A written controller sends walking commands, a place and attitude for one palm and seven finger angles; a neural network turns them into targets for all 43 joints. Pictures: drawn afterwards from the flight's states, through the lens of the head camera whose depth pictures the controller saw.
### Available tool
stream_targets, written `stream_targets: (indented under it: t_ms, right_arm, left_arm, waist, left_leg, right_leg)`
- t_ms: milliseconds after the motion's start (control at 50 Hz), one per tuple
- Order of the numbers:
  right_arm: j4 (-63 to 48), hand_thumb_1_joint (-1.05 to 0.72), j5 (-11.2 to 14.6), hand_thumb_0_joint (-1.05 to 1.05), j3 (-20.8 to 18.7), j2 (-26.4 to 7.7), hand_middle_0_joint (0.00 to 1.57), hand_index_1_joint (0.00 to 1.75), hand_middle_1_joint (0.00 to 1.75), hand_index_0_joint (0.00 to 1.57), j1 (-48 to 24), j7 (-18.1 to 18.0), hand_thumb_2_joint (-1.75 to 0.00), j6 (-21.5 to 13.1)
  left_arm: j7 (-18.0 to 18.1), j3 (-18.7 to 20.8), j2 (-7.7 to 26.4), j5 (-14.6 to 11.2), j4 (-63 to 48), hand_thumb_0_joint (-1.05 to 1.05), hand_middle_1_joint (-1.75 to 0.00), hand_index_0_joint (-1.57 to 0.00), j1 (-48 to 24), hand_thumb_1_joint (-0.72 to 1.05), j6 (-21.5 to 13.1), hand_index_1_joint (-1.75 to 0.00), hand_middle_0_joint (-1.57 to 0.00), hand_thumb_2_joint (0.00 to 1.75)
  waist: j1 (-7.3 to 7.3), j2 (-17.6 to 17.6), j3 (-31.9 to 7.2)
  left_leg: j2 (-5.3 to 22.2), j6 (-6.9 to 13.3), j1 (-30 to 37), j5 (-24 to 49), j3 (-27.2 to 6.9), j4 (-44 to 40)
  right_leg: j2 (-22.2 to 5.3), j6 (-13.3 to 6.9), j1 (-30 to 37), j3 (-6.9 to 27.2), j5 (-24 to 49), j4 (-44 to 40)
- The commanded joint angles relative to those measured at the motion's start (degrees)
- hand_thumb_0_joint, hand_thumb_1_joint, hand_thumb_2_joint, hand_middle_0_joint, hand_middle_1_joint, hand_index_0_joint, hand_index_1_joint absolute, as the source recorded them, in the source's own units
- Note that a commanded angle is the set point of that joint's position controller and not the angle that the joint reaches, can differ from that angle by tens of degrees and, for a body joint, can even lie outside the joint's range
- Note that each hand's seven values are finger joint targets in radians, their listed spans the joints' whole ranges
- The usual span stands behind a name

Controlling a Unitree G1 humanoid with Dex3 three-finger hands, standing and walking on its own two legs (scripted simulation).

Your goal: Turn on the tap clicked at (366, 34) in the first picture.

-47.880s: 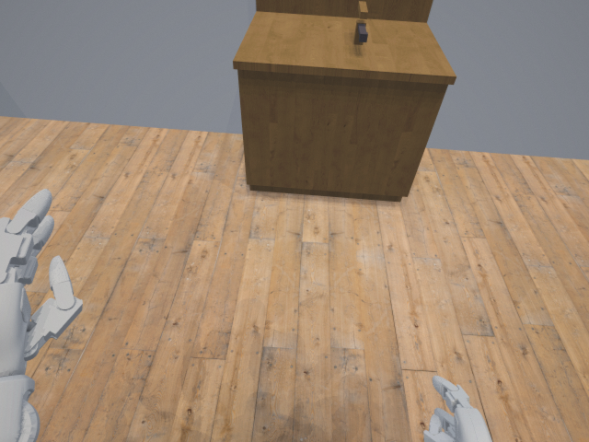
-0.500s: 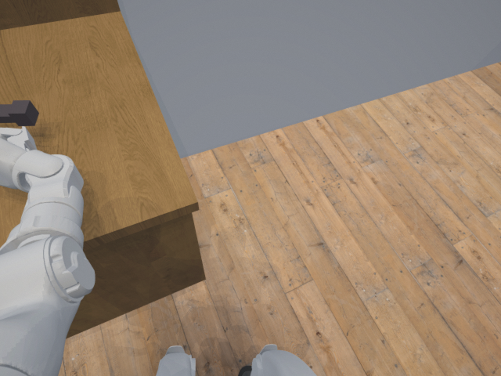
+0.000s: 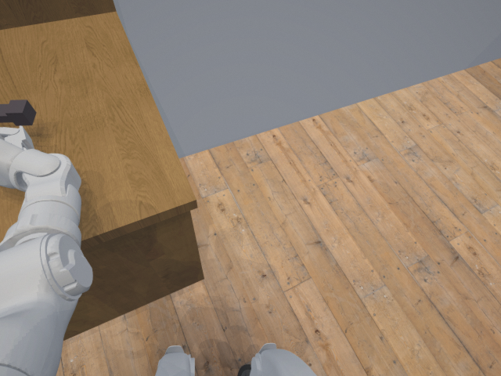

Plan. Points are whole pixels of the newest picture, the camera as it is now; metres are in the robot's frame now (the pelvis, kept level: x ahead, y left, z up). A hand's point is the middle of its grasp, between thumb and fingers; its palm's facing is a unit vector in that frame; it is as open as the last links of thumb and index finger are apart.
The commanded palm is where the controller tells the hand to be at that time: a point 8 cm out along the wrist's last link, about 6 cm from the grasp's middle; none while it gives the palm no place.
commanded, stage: push the lever round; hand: left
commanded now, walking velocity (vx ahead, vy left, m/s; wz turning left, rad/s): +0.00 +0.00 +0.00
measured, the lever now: (21, 112) +0.54 +0.32 +0.07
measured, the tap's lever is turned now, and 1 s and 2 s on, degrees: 71 71 71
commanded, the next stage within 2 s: none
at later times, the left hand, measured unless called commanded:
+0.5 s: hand (23, 132) +0.50 +0.31 +0.07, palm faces +0.90 -0.42 -0.12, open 8.5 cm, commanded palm +0.49 +0.30 +0.07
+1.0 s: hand (23, 131) +0.50 +0.31 +0.07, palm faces +0.91 -0.41 -0.12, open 8.5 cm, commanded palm +0.49 +0.30 +0.07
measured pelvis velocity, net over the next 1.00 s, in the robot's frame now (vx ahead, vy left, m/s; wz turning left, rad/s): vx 0.01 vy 0.00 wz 0.01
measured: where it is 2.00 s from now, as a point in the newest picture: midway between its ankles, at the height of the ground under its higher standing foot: outside the picture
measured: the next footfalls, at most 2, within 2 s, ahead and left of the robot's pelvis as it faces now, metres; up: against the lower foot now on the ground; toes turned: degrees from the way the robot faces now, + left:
none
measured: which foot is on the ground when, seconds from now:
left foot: down 0.00-1.00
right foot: down 0.00-1.00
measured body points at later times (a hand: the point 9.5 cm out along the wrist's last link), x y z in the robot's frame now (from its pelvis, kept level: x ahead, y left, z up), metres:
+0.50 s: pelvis +0.01 +0.00 +0.00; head +0.11 +0.02 +0.44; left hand +0.45 +0.32 +0.08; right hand +0.01 -0.26 -0.12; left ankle +0.04 +0.18 -0.67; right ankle +0.01 -0.05 -0.67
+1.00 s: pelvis +0.01 +0.00 +0.00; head +0.12 +0.02 +0.44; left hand +0.45 +0.32 +0.08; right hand +0.02 -0.26 -0.12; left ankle +0.04 +0.18 -0.67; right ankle +0.01 -0.05 -0.67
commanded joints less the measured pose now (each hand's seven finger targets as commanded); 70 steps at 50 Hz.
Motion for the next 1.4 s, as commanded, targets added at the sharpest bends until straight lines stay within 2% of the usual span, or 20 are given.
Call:
stream_targets:
  t_ms: [0, 40, 60, 180, 360, 420, 460, 520, 540, 700, 720, 740, 780, 840, 900, 960, 1040, 1120, 1200, 1380]
  right_arm:
    - [-2.0, -0.9, 0.0, 0.0, -3.1, -10.3, 0.2, 0.3, 0.3, 0.2, 7.8, -0.6, -0.9, -1.1]
    - [-2.0, -0.9, 0.0, 0.0, -3.1, -10.3, 0.2, 0.3, 0.3, 0.2, 7.6, -0.5, -0.9, -1.3]
    - [-1.8, -0.9, 0.1, 0.0, -3.1, -10.4, 0.2, 0.3, 0.3, 0.2, 7.6, -0.6, -0.9, -1.3]
    - [-1.9, -0.9, 0.1, 0.0, -3.1, -10.5, 0.2, 0.3, 0.3, 0.2, 7.6, -0.7, -0.9, -1.2]
    - [-1.8, -0.9, 0.0, 0.0, -3.1, -10.4, 0.2, 0.3, 0.3, 0.2, 8.1, -0.8, -0.9, -1.0]
    - [-1.8, -0.9, -0.2, 0.0, -3.2, -10.2, 0.2, 0.3, 0.3, 0.2, 8.2, -0.5, -0.9, -1.0]
    - [-1.8, -0.9, -0.2, 0.0, -3.2, -10.2, 0.2, 0.3, 0.3, 0.2, 8.0, -0.5, -0.9, -0.9]
    - [-1.7, -0.9, -0.3, 0.0, -3.4, -10.1, 0.2, 0.3, 0.3, 0.2, 7.9, -0.2, -0.9, -1.0]
    - [-1.4, -0.9, -0.4, 0.0, -3.4, -10.2, 0.2, 0.3, 0.3, 0.2, 8.0, -0.2, -0.9, -0.9]
    - [-1.3, -0.9, -0.4, 0.0, -3.5, -10.1, 0.2, 0.3, 0.3, 0.2, 7.8, -0.2, -0.9, -0.7]
    - [-1.5, -0.9, -0.3, 0.0, -3.5, -10.0, 0.2, 0.3, 0.3, 0.2, 7.5, -0.2, -0.9, -0.8]
    - [-1.3, -0.9, -0.3, 0.0, -3.5, -10.1, 0.2, 0.3, 0.3, 0.2, 7.7, -0.3, -0.9, -0.7]
    - [-1.5, -0.9, -0.3, 0.0, -3.5, -9.9, 0.2, 0.3, 0.3, 0.2, 7.5, -0.2, -0.9, -0.7]
    - [-1.4, -0.9, -0.4, 0.0, -3.6, -10.0, 0.2, 0.3, 0.3, 0.2, 7.9, -0.3, -0.9, -0.5]
    - [-1.4, -0.9, -0.5, 0.0, -3.7, -9.9, 0.2, 0.3, 0.3, 0.2, 7.9, -0.2, -0.9, -0.3]
    - [-1.4, -0.9, -0.6, 0.0, -3.7, -9.8, 0.2, 0.3, 0.3, 0.2, 7.7, 0.0, -0.9, -0.4]
    - [-1.6, -0.9, -0.4, 0.0, -3.6, -10.0, 0.2, 0.3, 0.3, 0.2, 7.4, -0.2, -0.9, -0.3]
    - [-1.5, -0.9, -0.2, 0.0, -3.6, -9.9, 0.2, 0.3, 0.3, 0.2, 7.3, -0.3, -0.9, -0.5]
    - [-1.6, -0.9, -0.2, 0.0, -3.6, -10.0, 0.2, 0.3, 0.3, 0.2, 7.3, -0.5, -0.9, -0.5]
    - [-1.9, -0.9, -0.1, 0.0, -3.4, -10.1, 0.2, 0.3, 0.3, 0.2, 7.5, -0.7, -0.9, -0.4]
  left_arm:
    - [-5.5, -6.2, 15.5, 4.4, -12.9, 0.0, -0.15, -0.15, -31.9, 0.9, -2.6, -0.15, -0.15, 0.9]
    - [-5.5, -7.3, 14.2, 4.3, -12.8, 0.0, -0.15, -0.15, -31.8, 0.9, -2.6, -0.15, -0.15, 0.9]
    - [-5.4, -6.4, 15.6, 4.4, -13.3, 0.0, -0.15, -0.15, -32.1, 0.9, -2.7, -0.15, -0.15, 0.9]
    - [-5.3, -7.1, 14.9, 4.2, -13.3, 0.0, -0.15, -0.15, -32.2, 0.9, -2.5, -0.15, -0.15, 0.9]
    - [-5.3, -6.7, 15.2, 4.5, -13.6, 0.0, -0.15, -0.15, -32.0, 0.9, -2.6, -0.15, -0.15, 0.9]
    - [-5.1, -7.8, 13.3, 4.7, -14.6, 0.0, -0.15, -0.15, -32.7, 0.9, -3.1, -0.15, -0.15, 0.9]
    - [-4.9, -7.2, 14.1, 5.1, -13.7, 0.0, -0.15, -0.15, -32.1, 0.9, -2.9, -0.15, -0.15, 0.9]
    - [-4.8, -8.9, 11.7, 5.0, -14.9, 0.0, -0.15, -0.15, -33.0, 0.9, -3.4, -0.15, -0.15, 0.9]
    - [-4.6, -8.3, 12.2, 5.0, -14.7, 0.0, -0.15, -0.15, -32.9, 0.9, -3.5, -0.15, -0.15, 0.9]
    - [-4.7, -8.3, 11.5, 4.5, -15.3, 0.0, -0.15, -0.15, -32.6, 0.9, -3.3, -0.15, -0.15, 0.9]
    - [-4.8, -9.5, 10.1, 4.4, -15.6, 0.0, -0.15, -0.15, -32.3, 0.9, -3.1, -0.15, -0.15, 0.9]
    - [-4.8, -8.3, 11.6, 4.5, -14.7, 0.0, -0.15, -0.15, -31.7, 0.9, -2.9, -0.15, -0.15, 0.9]
    - [-4.8, -9.4, 10.2, 4.5, -15.9, 0.0, -0.15, -0.15, -32.4, 0.9, -2.9, -0.15, -0.15, 0.9]
    - [-4.9, -8.3, 11.4, 4.7, -15.4, 0.0, -0.15, -0.15, -31.9, 0.9, -2.9, -0.15, -0.15, 0.9]
    - [-4.7, -8.1, 11.2, 4.9, -16.3, 0.0, -0.15, -0.15, -32.4, 0.9, -3.2, -0.15, -0.15, 0.9]
    - [-4.6, -9.1, 9.8, 5.2, -15.6, 0.0, -0.15, -0.15, -32.0, 0.9, -3.1, -0.15, -0.15, 0.9]
    - [-4.7, -8.1, 11.6, 5.1, -15.6, 0.0, -0.15, -0.15, -31.8, 0.9, -2.9, -0.15, -0.15, 0.9]
    - [-4.9, -9.1, 10.2, 4.6, -15.1, 0.0, -0.15, -0.15, -31.4, 0.9, -3.0, -0.15, -0.15, 0.9]
    - [-4.8, -8.3, 11.1, 4.3, -15.9, 0.0, -0.15, -0.15, -31.8, 0.9, -3.0, -0.15, -0.15, 0.9]
    - [-5.3, -7.7, 12.6, 4.5, -15.6, 0.0, -0.15, -0.15, -31.2, 0.9, -2.7, -0.15, -0.15, 0.9]
  waist:
    - [-3.36, 7.5, -20.3]
    - [-3.7, 6.9, -20.5]
    - [-3.37, 6.9, -20.7]
    - [-3.65, 6.9, -20.7]
    - [-3.65, 7.1, -21.7]
    - [-3.81, 7.9, -21.6]
    - [-3.67, 7.5, -20.6]
    - [-3.78, 9.0, -21.5]
    - [-3.89, 7.7, -21.8]
    - [-3.83, 7.7, -22.1]
    - [-4.19, 7.9, -21.9]
    - [-3.9, 7.2, -21.9]
    - [-3.92, 8.1, -22.2]
    - [-3.77, 6.9, -22.2]
    - [-3.71, 8.1, -23.0]
    - [-3.9, 7.6, -21.5]
    - [-3.85, 7.1, -21.6]
    - [-3.92, 7.1, -20.6]
    - [-3.72, 7.2, -22.2]
    - [-3.54, 6.8, -21.6]
  left_leg:
    - [-2.5, 3.6, 8.9, 0.6, 3.8, -3.5]
    - [-2.6, 3.7, 9.0, 0.0, 3.9, -3.4]
    - [-2.5, 3.6, 8.7, 0.1, 3.8, -3.3]
    - [-2.5, 3.6, 9.4, -0.1, 3.8, -3.9]
    - [-2.6, 3.6, 10.1, 1.9, 4.0, -3.8]
    - [-2.7, 3.6, 11.9, 3.2, 4.0, -3.9]
    - [-2.8, 3.6, 10.7, 2.2, 4.0, -3.9]
    - [-2.8, 3.6, 13.1, 3.0, 4.0, -4.0]
    - [-2.8, 3.6, 12.8, 3.1, 3.8, -3.9]
    - [-2.9, 3.5, 12.2, 3.5, 4.0, -3.4]
    - [-2.9, 3.5, 12.7, 3.7, 4.3, -3.5]
    - [-3.0, 3.5, 12.1, 3.3, 4.1, -3.4]
    - [-3.0, 3.5, 13.4, 4.0, 4.2, -3.7]
    - [-3.1, 3.4, 12.4, 4.9, 4.3, -3.4]
    - [-3.1, 3.4, 13.3, 5.7, 4.2, -3.0]
    - [-3.2, 3.5, 13.7, 4.7, 4.1, -3.5]
    - [-3.1, 3.5, 12.0, 3.5, 4.2, -3.5]
    - [-3.0, 3.5, 13.2, 3.0, 4.1, -4.1]
    - [-3.1, 3.5, 13.0, 3.7, 4.2, -3.7]
    - [-3.1, 3.5, 11.8, 3.3, 4.3, -3.9]
  right_leg:
    - [-4.0, 7.5, 15.5, 12.7, 10.0, -11.9]
    - [-3.9, 7.6, 15.1, 12.8, 9.1, -12.2]
    - [-4.2, 7.6, 15.9, 13.0, 9.7, -12.2]
    - [-3.9, 7.5, 15.3, 12.6, 8.5, -12.3]
    - [-4.1, 7.7, 16.8, 12.5, 13.1, -11.8]
    - [-3.7, 7.4, 15.8, 11.5, 14.0, -11.4]
    - [-3.8, 7.4, 15.6, 11.8, 12.5, -11.7]
    - [-3.5, 7.0, 14.3, 11.2, 12.4, -11.5]
    - [-3.5, 7.0, 14.6, 11.0, 12.7, -11.3]
    - [-3.9, 7.3, 15.8, 11.7, 14.6, -11.2]
    - [-3.8, 7.4, 15.5, 11.6, 15.1, -11.2]
    - [-4.0, 7.4, 15.9, 11.7, 14.8, -11.3]
    - [-3.7, 7.2, 15.4, 11.2, 14.9, -11.2]
    - [-4.1, 7.5, 17.0, 11.5, 17.7, -10.9]
    - [-4.0, 7.4, 16.6, 11.3, 18.2, -10.5]
    - [-3.5, 7.1, 14.9, 10.6, 15.3, -10.9]
    - [-3.9, 7.4, 15.9, 11.5, 15.0, -11.1]
    - [-3.5, 7.1, 14.7, 10.9, 13.0, -11.4]
    - [-3.8, 7.3, 16.1, 11.6, 15.1, -11.3]
    - [-4.0, 7.6, 17.2, 11.8, 15.5, -11.5]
